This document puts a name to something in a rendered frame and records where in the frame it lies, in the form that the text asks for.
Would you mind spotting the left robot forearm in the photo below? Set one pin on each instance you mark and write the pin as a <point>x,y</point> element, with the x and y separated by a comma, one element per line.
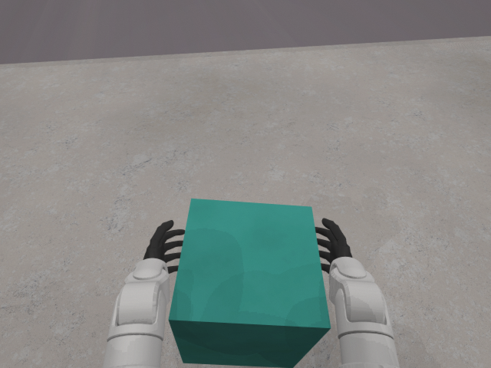
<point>137,324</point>

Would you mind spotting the robot left hand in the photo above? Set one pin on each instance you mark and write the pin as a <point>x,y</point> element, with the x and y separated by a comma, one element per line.
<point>158,247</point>

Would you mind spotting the carton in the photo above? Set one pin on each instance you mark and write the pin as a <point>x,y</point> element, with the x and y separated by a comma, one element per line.
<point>249,288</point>

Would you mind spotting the right robot forearm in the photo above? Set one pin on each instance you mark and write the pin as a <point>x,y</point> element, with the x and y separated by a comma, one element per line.
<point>363,321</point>

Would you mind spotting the robot right hand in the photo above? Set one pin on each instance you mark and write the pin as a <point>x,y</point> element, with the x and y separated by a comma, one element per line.
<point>337,244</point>

